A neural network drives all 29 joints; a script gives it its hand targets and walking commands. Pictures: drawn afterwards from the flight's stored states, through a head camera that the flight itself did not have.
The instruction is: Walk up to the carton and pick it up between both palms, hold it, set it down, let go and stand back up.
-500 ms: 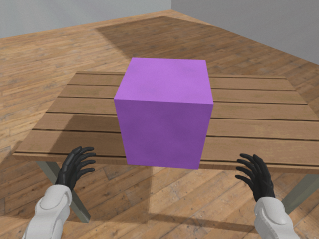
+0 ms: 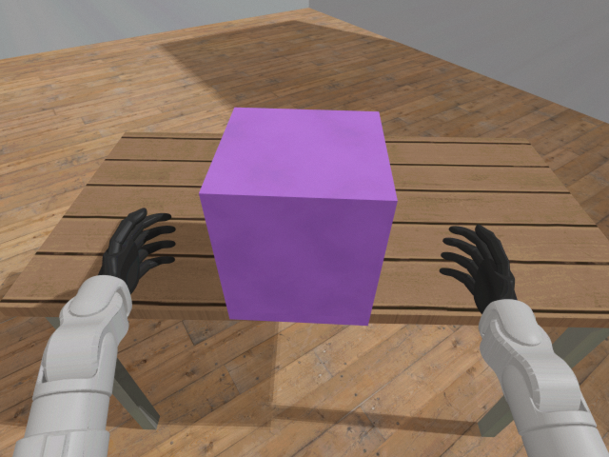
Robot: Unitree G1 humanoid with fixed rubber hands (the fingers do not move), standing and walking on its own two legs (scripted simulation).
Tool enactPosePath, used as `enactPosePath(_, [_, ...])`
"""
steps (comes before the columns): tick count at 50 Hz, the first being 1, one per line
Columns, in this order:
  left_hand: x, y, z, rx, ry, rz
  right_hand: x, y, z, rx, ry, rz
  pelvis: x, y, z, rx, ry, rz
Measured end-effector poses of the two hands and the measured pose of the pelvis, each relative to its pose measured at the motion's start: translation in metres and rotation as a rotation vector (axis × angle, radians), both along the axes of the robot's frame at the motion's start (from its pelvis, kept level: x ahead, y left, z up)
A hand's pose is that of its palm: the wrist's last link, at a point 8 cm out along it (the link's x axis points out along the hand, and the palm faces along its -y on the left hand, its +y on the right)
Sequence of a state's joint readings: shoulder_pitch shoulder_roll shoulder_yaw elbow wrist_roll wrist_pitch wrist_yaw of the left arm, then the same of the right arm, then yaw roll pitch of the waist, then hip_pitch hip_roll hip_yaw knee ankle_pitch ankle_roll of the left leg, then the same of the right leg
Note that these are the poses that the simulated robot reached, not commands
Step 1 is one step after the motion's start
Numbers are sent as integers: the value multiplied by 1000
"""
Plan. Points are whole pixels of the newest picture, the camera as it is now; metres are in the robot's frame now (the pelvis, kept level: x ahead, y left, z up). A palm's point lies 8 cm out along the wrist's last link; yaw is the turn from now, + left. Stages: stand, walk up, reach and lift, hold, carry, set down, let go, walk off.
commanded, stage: reach and lift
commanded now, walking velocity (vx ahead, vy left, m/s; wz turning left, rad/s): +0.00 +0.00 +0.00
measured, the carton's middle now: (302, 218) +0.47 +0.05 +0.07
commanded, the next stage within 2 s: none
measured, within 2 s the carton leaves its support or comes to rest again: neither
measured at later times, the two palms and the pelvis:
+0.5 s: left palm (120, 192) +0.37 +0.27 +0.19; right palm (494, 217) +0.37 -0.19 +0.17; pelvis -0.01 +0.00 +0.00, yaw +1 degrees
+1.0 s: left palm (130, 134) +0.41 +0.26 +0.25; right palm (493, 164) +0.41 -0.18 +0.23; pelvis -0.02 +0.00 +0.00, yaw +1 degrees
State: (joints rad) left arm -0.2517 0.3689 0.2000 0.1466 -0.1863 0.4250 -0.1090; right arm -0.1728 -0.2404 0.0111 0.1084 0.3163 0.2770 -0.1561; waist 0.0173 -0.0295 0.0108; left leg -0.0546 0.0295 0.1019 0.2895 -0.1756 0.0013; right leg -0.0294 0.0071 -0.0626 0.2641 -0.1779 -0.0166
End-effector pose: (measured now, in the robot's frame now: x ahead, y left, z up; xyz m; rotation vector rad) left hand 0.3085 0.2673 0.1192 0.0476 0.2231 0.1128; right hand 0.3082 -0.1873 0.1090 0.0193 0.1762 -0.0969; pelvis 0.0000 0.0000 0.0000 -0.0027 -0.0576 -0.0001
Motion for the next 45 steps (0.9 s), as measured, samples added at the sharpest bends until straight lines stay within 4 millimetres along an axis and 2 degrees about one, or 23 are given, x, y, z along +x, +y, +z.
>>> enactPosePath(13, [38, 4, 45, -23, -22, 25, 38, -5, 35, 7, 0, -7, -5, 2, 0, -6, 32, -2])
enactPosePath(22, [61, 6, 68, -38, -20, 35, 61, -4, 55, 17, 16, -2, -5, 1, -1, -9, 57, 9])
enactPosePath(28, [70, 3, 78, -50, -15, 23, 71, -5, 68, 15, 27, -15, -6, 0, -1, -11, 48, 15])
enactPosePath(45, [97, -14, 127, -57, -36, -1, 91, 0, 108, 15, 25, -20, -19, 2, -2, -13, 101, 12])
